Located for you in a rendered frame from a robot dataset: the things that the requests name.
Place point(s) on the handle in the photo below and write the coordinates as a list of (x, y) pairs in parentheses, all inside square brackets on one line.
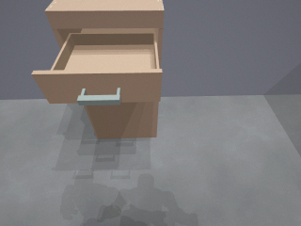
[(113, 99)]

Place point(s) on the cabinet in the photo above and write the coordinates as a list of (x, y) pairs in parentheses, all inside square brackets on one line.
[(129, 119)]

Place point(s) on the drawer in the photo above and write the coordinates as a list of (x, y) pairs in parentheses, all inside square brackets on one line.
[(102, 63)]

